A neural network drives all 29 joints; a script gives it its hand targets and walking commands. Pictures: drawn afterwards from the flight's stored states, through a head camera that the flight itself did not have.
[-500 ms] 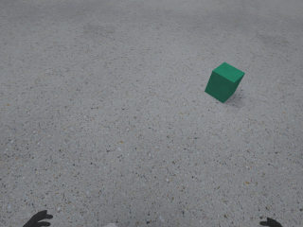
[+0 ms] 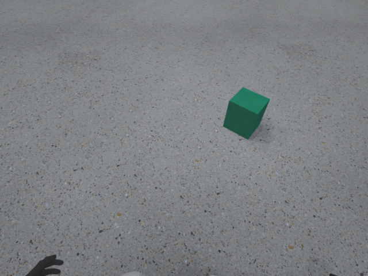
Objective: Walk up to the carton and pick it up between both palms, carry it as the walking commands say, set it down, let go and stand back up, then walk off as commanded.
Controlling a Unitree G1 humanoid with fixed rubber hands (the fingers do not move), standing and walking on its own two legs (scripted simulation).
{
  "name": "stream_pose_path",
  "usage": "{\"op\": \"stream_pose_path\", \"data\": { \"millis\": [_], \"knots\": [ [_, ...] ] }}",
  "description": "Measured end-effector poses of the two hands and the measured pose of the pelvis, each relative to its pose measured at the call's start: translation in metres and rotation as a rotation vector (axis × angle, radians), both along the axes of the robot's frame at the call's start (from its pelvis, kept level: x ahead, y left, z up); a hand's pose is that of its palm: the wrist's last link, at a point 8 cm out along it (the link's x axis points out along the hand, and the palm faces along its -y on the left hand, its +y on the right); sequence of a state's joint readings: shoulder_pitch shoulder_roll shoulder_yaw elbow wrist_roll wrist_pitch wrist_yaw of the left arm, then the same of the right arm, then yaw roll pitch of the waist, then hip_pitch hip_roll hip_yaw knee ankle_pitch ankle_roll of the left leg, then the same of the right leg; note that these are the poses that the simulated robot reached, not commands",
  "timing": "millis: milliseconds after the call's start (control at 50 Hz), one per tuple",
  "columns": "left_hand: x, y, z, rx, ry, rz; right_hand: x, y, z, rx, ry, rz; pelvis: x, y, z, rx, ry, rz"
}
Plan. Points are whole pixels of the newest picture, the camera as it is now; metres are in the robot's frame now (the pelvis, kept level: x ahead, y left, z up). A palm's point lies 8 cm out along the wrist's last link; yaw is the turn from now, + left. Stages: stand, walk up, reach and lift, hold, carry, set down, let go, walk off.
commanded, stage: walk up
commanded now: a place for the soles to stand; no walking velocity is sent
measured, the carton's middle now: (245, 113) +1.29 -0.43 -0.61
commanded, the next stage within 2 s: none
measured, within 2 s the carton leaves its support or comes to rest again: neither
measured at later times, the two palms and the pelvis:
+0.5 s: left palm (82, 197) +0.33 +0.27 -0.08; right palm (361, 255) +0.22 -0.39 -0.06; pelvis +0.17 -0.03 +0.00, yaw -4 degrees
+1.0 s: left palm (114, 152) +0.49 +0.23 -0.09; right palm (342, 204) +0.34 -0.40 -0.06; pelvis +0.32 -0.05 +0.00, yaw -8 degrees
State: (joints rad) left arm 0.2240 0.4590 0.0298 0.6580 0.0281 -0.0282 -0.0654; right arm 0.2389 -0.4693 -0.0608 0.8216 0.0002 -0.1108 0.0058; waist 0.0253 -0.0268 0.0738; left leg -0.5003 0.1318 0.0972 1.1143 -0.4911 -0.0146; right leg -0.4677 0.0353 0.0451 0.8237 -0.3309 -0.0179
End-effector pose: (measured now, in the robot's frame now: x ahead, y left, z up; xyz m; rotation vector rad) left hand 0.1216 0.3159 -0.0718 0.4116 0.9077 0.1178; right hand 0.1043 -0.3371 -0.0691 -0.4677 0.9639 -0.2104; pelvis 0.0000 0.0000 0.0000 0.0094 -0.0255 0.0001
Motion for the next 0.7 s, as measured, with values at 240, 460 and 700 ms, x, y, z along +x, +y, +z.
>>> {"op": "stream_pose_path", "data": {
  "millis": [240, 460, 700],
  "knots": [
    [0.093, 0.014, -0.010, -0.034, 0.001, -0.066, 0.048, 0.022, 0.014, -0.019, -0.013, -0.068, 0.076, 0.022, 0.003, -0.026, 0.000, -0.032],
    [0.193, -0.035, -0.002, -0.044, 0.010, -0.160, 0.094, -0.034, 0.020, -0.048, 0.014, -0.140, 0.154, -0.014, 0.006, 0.027, -0.005, -0.070],
    [0.246, -0.054, 0.005, 0.026, 0.018, -0.082, 0.187, -0.047, -0.011, 0.034, 0.029, -0.107, 0.231, -0.044, 0.001, 0.009, 0.013, -0.115]
  ]
}}
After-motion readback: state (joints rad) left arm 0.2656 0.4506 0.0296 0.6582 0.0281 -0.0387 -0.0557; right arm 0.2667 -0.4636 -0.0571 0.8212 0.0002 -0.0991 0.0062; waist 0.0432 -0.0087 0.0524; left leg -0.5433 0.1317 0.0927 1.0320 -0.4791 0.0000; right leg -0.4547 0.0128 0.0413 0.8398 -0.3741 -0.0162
